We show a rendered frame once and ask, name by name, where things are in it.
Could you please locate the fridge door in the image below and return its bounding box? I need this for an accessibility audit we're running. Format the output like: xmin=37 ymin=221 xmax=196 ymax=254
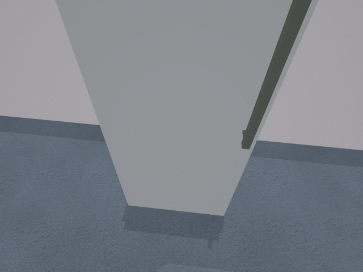
xmin=55 ymin=0 xmax=318 ymax=216

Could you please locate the handle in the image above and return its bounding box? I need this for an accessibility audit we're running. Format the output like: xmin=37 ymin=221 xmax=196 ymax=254
xmin=241 ymin=0 xmax=312 ymax=149

